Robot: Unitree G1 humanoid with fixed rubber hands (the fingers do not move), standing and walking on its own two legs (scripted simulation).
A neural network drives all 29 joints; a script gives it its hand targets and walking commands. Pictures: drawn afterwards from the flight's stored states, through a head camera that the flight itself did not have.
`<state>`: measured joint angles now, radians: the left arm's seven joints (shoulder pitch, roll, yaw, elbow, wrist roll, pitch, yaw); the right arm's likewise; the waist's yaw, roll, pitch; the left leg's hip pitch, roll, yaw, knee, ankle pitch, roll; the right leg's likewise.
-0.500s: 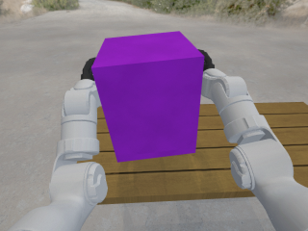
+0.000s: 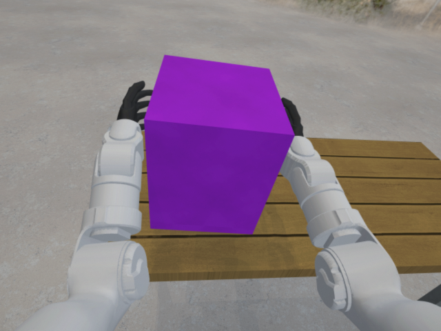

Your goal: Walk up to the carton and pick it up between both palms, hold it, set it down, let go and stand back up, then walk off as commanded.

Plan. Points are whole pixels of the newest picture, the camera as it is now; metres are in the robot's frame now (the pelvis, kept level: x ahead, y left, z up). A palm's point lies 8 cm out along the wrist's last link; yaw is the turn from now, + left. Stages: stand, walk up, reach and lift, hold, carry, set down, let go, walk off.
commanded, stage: set down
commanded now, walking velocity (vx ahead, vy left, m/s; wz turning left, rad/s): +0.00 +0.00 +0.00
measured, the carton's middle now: (210, 148) +0.39 -0.01 +0.16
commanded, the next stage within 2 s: none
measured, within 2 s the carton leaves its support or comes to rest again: neither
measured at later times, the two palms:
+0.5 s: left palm (137, 125) +0.42 +0.13 +0.19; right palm (292, 146) +0.37 -0.16 +0.18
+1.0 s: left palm (146, 139) +0.43 +0.12 +0.16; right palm (293, 156) +0.37 -0.17 +0.16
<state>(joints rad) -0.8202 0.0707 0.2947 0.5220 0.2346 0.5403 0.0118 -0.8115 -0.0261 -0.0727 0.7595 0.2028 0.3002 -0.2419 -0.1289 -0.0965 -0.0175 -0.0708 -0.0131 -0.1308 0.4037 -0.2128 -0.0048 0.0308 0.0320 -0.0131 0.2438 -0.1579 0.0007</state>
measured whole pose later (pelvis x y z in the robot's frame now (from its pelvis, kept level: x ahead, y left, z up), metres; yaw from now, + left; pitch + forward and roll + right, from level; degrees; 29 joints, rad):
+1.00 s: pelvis +0.01 +0.02 +0.00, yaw -3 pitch -2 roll -2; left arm -0.80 0.07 0.27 0.78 0.17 0.31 0.05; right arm -0.76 0.00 -0.15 0.80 0.09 0.24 -0.22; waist -0.14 -0.04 -0.07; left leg -0.14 -0.02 -0.07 0.40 -0.22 0.02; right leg -0.06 0.01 0.02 0.25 -0.15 0.03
